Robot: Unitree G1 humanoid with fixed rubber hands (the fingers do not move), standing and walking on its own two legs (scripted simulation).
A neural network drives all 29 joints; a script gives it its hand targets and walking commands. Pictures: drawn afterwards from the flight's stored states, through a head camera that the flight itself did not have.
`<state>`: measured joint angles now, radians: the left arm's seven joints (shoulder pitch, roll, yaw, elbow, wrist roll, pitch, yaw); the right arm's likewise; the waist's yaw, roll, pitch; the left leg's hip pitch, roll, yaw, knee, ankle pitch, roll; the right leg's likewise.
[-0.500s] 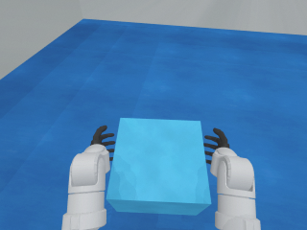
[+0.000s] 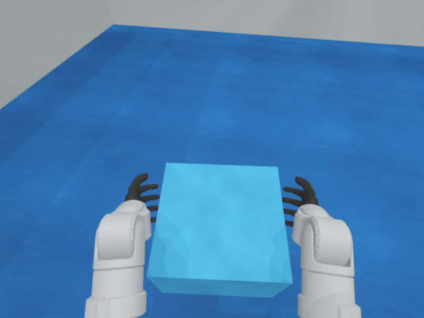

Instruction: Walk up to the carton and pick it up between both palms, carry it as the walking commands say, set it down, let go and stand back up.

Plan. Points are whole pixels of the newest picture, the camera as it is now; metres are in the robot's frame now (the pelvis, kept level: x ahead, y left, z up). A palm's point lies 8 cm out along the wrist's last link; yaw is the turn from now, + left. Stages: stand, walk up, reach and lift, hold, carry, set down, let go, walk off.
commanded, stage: carry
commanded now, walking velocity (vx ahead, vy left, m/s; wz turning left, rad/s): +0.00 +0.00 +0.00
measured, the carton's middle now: (219, 230) +0.30 +0.00 -0.01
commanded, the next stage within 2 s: none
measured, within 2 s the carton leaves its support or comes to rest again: neither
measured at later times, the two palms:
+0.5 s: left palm (139, 213) +0.28 +0.14 +0.08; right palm (309, 216) +0.28 -0.16 +0.08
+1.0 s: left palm (145, 216) +0.28 +0.13 +0.08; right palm (316, 221) +0.28 -0.17 +0.07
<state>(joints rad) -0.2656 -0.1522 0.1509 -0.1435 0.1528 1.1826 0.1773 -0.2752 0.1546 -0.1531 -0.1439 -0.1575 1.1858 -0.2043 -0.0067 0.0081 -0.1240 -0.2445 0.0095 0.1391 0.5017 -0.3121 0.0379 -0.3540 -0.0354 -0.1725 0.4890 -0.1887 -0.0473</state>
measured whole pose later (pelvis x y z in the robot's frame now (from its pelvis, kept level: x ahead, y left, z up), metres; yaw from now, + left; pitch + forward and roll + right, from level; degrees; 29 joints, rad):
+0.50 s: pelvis +0.00 -0.01 +0.00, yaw +0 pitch +3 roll +0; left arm -0.25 -0.15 0.15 -0.10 0.18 1.12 0.13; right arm -0.26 0.15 -0.15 -0.10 -0.19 1.13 -0.16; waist -0.01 0.01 -0.13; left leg -0.24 0.02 0.14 0.50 -0.32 0.03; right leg -0.35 -0.03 -0.18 0.49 -0.20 -0.06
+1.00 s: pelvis +0.00 -0.02 +0.00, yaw +1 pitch +3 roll +0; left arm -0.20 -0.14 0.12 -0.15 0.15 1.04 0.14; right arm -0.20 0.14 -0.11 -0.17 -0.14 1.05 -0.20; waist -0.01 0.02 -0.10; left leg -0.27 0.03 0.11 0.54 -0.32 0.01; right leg -0.37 -0.02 -0.20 0.51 -0.20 -0.08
